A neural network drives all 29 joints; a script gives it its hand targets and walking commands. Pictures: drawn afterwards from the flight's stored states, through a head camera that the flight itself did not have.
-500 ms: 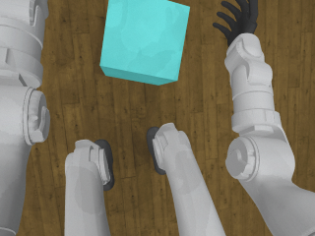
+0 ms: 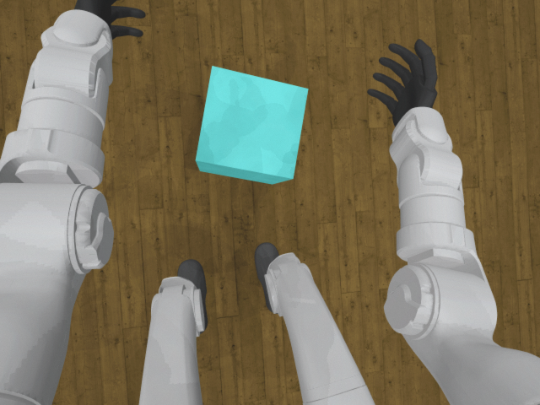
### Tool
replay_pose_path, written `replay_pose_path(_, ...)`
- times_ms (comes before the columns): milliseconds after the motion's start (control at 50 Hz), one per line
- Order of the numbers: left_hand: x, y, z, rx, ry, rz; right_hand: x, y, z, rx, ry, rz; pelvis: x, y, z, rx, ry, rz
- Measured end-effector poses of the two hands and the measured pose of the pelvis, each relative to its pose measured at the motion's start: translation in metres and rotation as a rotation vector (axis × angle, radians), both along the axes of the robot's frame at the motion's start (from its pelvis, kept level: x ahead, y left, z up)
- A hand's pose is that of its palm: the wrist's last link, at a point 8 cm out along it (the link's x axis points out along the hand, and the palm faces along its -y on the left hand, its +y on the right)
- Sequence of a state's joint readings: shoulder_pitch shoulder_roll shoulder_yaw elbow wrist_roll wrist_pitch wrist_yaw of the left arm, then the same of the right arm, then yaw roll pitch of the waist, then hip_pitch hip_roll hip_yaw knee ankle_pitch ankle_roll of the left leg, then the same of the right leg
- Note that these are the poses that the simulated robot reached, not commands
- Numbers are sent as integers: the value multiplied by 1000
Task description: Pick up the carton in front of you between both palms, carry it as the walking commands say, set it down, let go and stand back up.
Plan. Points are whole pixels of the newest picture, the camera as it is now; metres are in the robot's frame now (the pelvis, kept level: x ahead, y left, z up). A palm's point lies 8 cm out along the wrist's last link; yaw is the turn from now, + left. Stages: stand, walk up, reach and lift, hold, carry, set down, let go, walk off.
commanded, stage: let go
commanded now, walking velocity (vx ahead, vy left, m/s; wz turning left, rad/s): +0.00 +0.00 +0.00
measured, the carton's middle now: (247, 135) +0.51 -0.10 -0.50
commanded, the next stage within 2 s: stand in 1.44 s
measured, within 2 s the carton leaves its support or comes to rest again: neither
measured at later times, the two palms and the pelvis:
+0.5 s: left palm (33, 181) +0.41 +0.15 +0.01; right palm (502, 202) +0.32 -0.27 +0.03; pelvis +0.06 -0.03 +0.11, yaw +2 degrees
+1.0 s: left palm out of the picture +0.27 +0.23 +0.08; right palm (525, 285) +0.26 -0.23 +0.08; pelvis +0.10 +0.00 +0.15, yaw -1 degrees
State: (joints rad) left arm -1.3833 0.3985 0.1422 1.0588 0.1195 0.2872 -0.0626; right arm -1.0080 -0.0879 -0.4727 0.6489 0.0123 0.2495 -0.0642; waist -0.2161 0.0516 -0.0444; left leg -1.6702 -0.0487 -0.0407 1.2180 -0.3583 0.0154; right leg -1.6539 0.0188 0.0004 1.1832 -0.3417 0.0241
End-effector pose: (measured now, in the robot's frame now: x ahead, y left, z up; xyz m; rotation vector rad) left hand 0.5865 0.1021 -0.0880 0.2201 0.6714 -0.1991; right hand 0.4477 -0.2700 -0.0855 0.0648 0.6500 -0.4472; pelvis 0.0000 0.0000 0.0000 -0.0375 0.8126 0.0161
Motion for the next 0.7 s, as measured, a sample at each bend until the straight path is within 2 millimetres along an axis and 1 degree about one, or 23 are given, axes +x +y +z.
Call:
replay_pose_path(60, -12, 5, 9, 10, -5, 28, -6, 5, 10, -11, 12, 48, 5, -2, 14, 6, -10, 2)
replay_pose_path(100, -25, 10, 14, 18, -9, 59, -13, 8, 16, -21, 27, 94, 9, -4, 24, 11, -23, 4)
replay_pose_path(140, -42, 16, 19, 27, -8, 100, -23, 11, 24, -31, 47, 147, 13, -7, 34, 15, -42, 8)
replay_pose_path(220, -86, 27, 32, 47, 3, 194, -47, 12, 43, -45, 93, 254, 22, -12, 55, 26, -104, 15)
replay_pose_path(280, -117, 32, 46, 53, 9, 250, -64, 10, 60, -53, 119, 321, 29, -17, 69, 34, -165, 18)
replay_pose_path(340, -140, 36, 63, 58, 10, 280, -79, 6, 78, -58, 136, 370, 37, -21, 82, 42, -230, 18)
replay_pose_path(440, -167, 41, 87, 67, 9, 276, -107, 0, 103, -60, 154, 407, 51, -27, 100, 49, -332, 8)
replay_pose_path(520, -185, 47, 101, 73, 18, 257, -133, -1, 119, -58, 162, 404, 64, -29, 111, 51, -408, -2)
replay_pose_path(620, -209, 58, 114, 73, 30, 241, -163, 5, 139, -55, 167, 391, 79, -29, 124, 49, -494, -12)
replay_pose_path(700, -229, 70, 124, 69, 36, 239, -180, 12, 152, -52, 172, 381, 89, -25, 131, 45, -559, -15)
